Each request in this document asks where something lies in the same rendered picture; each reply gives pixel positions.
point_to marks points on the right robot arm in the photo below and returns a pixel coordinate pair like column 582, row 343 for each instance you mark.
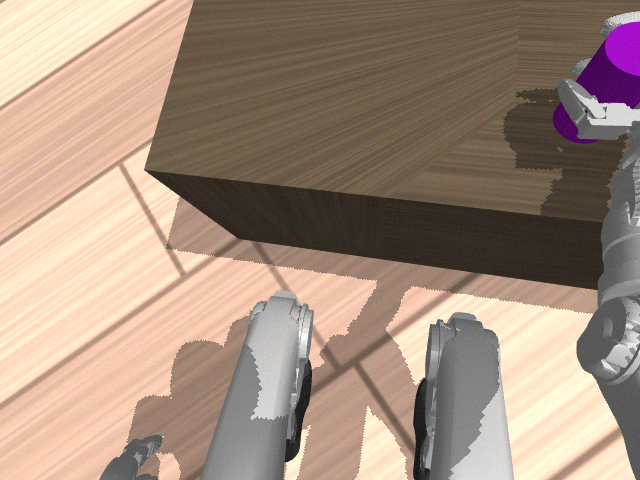
column 609, row 348

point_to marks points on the left robot hand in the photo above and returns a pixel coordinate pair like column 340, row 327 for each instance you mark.
column 133, row 457

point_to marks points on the right robot foot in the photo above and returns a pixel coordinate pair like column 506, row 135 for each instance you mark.
column 419, row 472

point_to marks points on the can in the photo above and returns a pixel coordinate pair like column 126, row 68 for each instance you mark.
column 612, row 75

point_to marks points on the left robot foot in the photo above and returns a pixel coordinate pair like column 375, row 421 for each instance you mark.
column 293, row 445

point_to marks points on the right robot hand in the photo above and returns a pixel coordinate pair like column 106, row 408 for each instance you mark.
column 605, row 121

